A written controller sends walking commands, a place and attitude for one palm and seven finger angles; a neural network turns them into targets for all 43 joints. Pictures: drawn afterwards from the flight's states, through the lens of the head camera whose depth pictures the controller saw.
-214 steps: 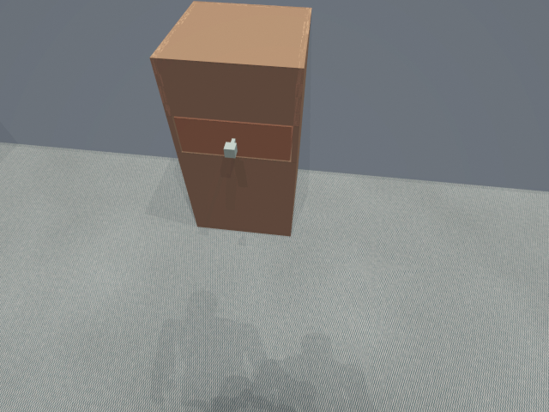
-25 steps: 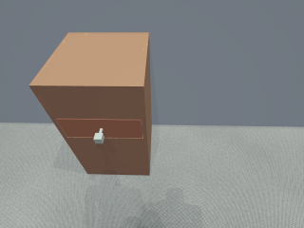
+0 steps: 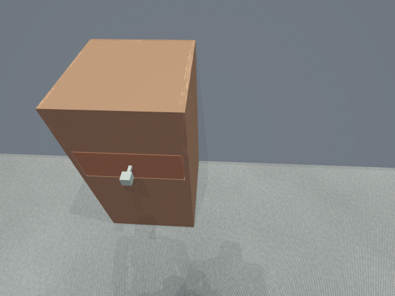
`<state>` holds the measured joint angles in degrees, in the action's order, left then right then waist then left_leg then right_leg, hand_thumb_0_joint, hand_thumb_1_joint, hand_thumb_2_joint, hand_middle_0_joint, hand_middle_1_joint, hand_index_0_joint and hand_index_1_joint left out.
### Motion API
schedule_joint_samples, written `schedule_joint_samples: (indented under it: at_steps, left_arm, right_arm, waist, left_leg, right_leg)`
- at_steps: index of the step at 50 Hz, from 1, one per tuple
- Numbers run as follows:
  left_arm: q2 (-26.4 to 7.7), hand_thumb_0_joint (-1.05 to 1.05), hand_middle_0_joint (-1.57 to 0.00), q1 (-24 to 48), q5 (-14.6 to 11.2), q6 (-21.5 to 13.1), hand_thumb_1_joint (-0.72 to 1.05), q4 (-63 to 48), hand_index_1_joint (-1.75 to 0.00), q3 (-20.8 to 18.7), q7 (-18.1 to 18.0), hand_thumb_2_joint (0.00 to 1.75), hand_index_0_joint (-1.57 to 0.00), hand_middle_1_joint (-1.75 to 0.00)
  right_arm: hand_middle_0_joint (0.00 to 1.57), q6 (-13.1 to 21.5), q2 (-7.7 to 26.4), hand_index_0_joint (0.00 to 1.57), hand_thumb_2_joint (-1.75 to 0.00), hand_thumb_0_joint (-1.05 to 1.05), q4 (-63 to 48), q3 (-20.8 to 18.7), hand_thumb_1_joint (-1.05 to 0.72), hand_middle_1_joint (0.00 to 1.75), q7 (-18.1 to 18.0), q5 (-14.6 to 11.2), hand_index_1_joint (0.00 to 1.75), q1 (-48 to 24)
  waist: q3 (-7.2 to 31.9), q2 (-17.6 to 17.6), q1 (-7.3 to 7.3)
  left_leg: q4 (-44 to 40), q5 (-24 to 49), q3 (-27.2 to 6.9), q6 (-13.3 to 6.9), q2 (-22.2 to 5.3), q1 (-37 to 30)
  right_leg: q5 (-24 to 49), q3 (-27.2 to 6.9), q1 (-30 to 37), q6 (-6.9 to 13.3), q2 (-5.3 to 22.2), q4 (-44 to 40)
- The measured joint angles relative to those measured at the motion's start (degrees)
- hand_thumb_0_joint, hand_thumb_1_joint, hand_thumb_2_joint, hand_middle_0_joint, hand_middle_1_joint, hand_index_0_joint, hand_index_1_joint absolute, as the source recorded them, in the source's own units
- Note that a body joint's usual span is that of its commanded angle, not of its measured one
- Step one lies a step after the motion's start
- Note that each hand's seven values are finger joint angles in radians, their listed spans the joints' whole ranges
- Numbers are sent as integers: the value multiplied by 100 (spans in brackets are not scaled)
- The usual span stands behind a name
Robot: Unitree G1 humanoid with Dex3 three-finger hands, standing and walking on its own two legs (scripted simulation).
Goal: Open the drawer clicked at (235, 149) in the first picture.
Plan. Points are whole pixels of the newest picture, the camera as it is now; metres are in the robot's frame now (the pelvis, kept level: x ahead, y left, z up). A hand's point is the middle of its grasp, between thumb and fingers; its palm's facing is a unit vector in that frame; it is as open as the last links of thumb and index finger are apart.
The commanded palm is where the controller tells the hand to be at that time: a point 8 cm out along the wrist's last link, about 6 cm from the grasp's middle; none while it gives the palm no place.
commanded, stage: shuffle to correct the standing spot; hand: left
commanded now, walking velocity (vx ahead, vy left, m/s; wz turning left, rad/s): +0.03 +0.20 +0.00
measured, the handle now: (128, 174) +0.54 +0.30 -0.24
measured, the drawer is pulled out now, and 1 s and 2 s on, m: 0.00 0.00 0.00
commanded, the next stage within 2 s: come to a stop and stand still in 0.32 s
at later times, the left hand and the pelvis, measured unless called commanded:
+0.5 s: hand out of the picture +0.02 +0.22 -0.17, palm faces +0.08 -0.96 -0.27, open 7.3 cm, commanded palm none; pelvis +0.01 +0.04 -0.01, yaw +0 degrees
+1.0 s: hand out of the picture +0.02 +0.22 -0.18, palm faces +0.03 -0.99 -0.14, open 7.3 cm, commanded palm none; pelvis +0.04 +0.06 +0.00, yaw -1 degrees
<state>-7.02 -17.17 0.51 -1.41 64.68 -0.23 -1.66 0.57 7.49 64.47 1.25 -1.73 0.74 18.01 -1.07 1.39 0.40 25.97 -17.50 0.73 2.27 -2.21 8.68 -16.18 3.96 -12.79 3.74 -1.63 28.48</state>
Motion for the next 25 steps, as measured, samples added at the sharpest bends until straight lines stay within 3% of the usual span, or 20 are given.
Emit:
schedule_joint_samples:
  at_steps: [6, 13, 19, 23, 25]
  left_arm:
    - [-14, 1, -20, 30, 43, 29, 92, -147, -30, -127, -21, 90, -20, -30]
    - [-163, 0, -20, 49, 66, 206, 91, -281, -30, -281, -37, 90, -20, -30]
    - [-155, 0, -20, 81, 100, 307, 91, -347, -30, -281, -12, 90, -20, -30]
    - [-78, 0, -20, 108, 90, 175, 91, -446, -30, -245, -31, 90, -20, -30]
    - [23, 0, -20, 126, 103, 66, 91, -424, -30, -212, -56, 90, -20, -30]
  right_arm:
    - [20, -131, 110, 19, -90, 0, -99, -100, -91, 30, 32, -1, 30, 40]
    - [19, -119, 157, 19, -90, 0, -303, -190, -91, 30, 75, 45, 30, 37]
    - [19, -127, 144, 19, -90, 0, -539, -182, -91, 30, 63, 81, 30, -21]
    - [20, -159, 147, 20, -90, 1, -571, -158, -92, 30, 51, 91, 30, -22]
    - [20, -176, 217, 20, -90, 1, -503, -185, -93, 30, 70, 38, 30, -35]
  waist:
    - [13, -3, 31]
    - [16, -292, 103]
    - [3, -200, 66]
    - [-26, -77, 76]
    - [-36, 134, 79]
  left_leg:
    - [441, -127, 145, -140, 38, 279]
    - [335, 12, 453, -293, 247, 369]
    - [254, -46, 695, -472, 394, 373]
    - [438, -183, 772, -463, 475, 428]
    - [756, -340, 676, -407, 378, 525]
  right_leg:
    - [-87, 104, -63, -47, 120, 136]
    - [-333, 21, -287, -207, 453, 563]
    - [-1183, -51, -808, -106, 546, 1897]
    - [-589, 64, -433, -166, 555, 953]
    - [-618, 152, -326, -164, 470, 861]
